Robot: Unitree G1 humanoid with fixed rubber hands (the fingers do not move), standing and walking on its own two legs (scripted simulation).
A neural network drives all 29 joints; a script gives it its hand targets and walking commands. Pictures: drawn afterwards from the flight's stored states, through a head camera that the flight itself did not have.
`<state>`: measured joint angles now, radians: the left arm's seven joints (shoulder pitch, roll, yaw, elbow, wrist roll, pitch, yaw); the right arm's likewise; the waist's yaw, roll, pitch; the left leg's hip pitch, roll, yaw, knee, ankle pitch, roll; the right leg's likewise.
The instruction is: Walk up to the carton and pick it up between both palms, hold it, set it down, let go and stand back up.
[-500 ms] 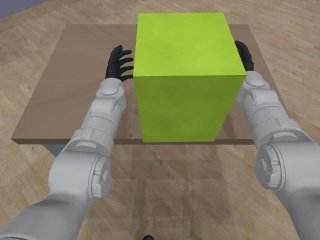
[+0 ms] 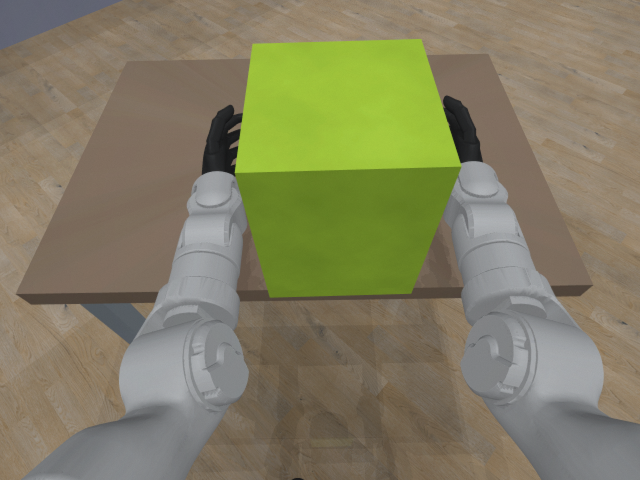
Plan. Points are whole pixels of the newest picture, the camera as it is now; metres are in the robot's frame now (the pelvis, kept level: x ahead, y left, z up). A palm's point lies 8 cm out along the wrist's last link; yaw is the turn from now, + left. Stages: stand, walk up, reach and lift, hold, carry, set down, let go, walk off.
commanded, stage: reach and lift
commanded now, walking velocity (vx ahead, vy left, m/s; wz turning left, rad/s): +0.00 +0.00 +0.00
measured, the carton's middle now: (338, 179) +0.48 +0.02 +0.09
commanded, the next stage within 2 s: none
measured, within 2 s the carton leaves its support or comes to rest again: leaves its support in 1.40 s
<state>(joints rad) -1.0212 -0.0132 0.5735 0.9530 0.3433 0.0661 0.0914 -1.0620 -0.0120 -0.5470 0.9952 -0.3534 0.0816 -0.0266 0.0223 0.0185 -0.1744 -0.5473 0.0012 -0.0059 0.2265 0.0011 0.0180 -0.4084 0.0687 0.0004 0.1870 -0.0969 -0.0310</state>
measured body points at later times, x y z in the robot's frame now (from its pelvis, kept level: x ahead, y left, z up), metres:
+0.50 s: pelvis +0.03 -0.02 +0.00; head +0.07 -0.02 +0.45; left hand +0.46 +0.16 +0.11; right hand +0.48 -0.13 +0.11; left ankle +0.04 +0.10 -0.75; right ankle -0.03 -0.10 -0.75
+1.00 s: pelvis +0.03 -0.01 +0.01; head +0.07 -0.01 +0.45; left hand +0.46 +0.17 +0.11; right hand +0.47 -0.13 +0.12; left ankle +0.04 +0.10 -0.75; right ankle -0.03 -0.10 -0.75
